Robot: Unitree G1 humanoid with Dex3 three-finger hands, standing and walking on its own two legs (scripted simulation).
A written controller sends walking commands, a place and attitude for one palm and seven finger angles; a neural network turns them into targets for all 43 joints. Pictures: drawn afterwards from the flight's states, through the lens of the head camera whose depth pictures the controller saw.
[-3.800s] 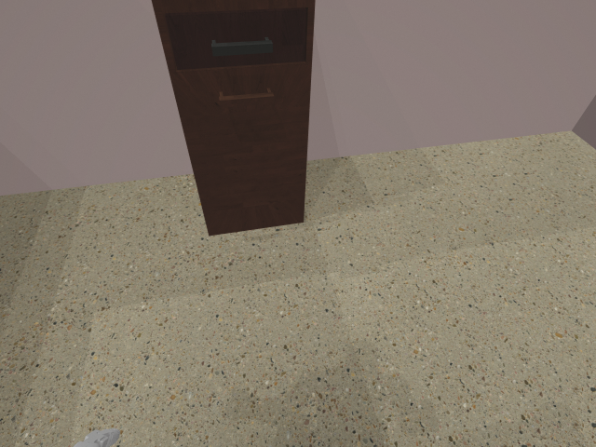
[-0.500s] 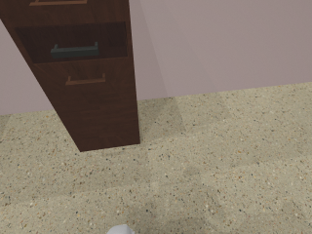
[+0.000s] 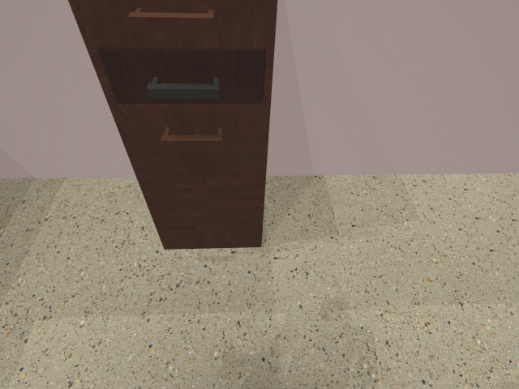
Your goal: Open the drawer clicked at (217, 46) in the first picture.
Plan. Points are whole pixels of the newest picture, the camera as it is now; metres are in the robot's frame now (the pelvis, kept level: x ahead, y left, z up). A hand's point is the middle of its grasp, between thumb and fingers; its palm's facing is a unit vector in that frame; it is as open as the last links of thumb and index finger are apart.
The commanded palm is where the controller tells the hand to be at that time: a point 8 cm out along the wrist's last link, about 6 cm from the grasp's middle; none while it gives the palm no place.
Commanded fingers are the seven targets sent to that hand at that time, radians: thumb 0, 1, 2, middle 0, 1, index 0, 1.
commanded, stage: take the last steps up to it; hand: left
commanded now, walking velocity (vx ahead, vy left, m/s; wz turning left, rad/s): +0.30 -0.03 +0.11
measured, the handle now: (185, 85) +0.76 +0.22 +0.06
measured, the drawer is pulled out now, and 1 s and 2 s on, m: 0.00 0.00 0.00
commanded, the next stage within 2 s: come to a stop and stand still in 0.96 s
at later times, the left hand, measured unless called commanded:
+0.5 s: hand out of the picture -0.07 +0.11 -0.16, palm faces +0.22 -0.96 -0.17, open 7.4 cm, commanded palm none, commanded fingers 0.00 0.90 0.90 -0.20 -0.30 -0.20 -0.30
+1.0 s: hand (137, 337) +0.24 +0.25 -0.17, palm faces +0.13 -0.98 -0.17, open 7.4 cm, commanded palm none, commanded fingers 0.00 0.90 0.90 -0.20 -0.30 -0.20 -0.30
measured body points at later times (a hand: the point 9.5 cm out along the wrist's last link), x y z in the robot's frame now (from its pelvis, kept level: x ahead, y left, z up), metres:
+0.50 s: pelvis +0.04 -0.03 +0.01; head +0.04 -0.04 +0.46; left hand -0.08 +0.16 -0.14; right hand +0.07 -0.27 -0.16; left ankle +0.06 +0.13 -0.68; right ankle -0.01 -0.13 -0.74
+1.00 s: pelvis +0.18 +0.05 +0.00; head +0.18 +0.08 +0.45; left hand +0.23 +0.30 -0.16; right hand +0.21 -0.18 -0.14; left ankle +0.12 +0.13 -0.74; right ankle +0.25 -0.08 -0.68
